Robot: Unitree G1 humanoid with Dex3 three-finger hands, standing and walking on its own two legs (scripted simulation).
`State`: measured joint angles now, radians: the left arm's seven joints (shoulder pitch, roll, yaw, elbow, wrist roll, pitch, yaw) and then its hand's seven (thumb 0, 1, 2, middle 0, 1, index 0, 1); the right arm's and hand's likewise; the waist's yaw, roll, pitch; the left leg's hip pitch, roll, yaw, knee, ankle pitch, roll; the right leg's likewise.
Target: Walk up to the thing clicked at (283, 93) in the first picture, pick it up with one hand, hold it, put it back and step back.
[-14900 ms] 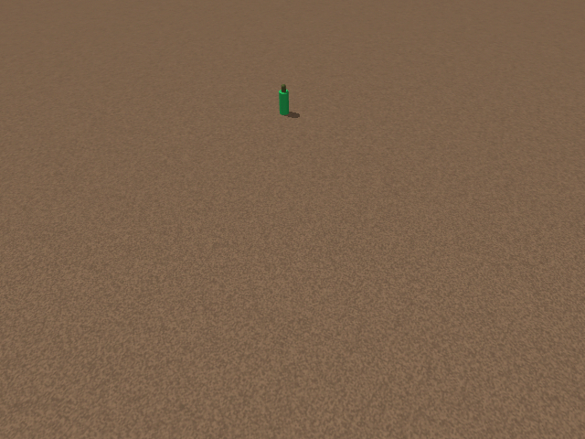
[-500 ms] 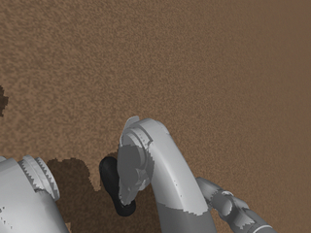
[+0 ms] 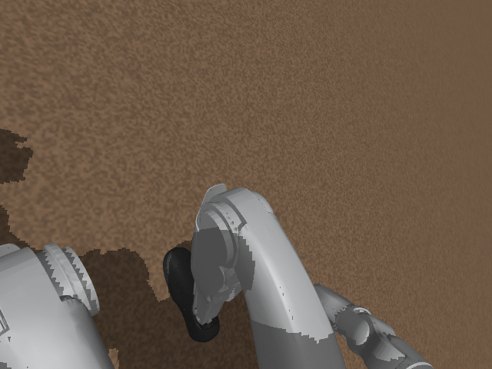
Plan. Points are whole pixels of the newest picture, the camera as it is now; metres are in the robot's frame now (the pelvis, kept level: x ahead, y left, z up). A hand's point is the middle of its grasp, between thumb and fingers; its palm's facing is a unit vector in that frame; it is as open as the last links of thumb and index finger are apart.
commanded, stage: settle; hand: left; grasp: from the side
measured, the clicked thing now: out of the picture +0.50 +0.27 -0.20
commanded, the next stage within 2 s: lift in 1.62 s
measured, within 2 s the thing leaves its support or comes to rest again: neither
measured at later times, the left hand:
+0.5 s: hand out of the picture +0.49 +0.29 -0.05, palm faces +0.20 -0.98 -0.09, open 6.7 cm
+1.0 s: hand out of the picture +0.50 +0.28 +0.00, palm faces +0.21 -0.97 -0.08, open 6.8 cm
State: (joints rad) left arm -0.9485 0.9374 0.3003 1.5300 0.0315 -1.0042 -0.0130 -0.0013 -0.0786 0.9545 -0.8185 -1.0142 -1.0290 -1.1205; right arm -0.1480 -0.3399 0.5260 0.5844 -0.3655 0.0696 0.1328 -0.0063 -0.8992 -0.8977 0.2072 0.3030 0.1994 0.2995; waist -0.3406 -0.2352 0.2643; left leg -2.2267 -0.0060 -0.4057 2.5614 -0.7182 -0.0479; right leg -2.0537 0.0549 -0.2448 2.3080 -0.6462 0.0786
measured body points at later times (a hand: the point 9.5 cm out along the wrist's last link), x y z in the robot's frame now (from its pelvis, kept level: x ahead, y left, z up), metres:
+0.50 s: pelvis +0.00 +0.00 +0.02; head +0.22 +0.14 +0.38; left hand +0.47 +0.34 -0.05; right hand +0.13 -0.25 -0.06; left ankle +0.07 +0.13 -0.28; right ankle +0.14 -0.13 -0.28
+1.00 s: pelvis +0.02 -0.02 +0.03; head +0.23 +0.09 +0.42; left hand +0.48 +0.33 +0.01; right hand +0.16 -0.27 -0.07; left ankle +0.07 +0.13 -0.28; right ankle +0.14 -0.13 -0.28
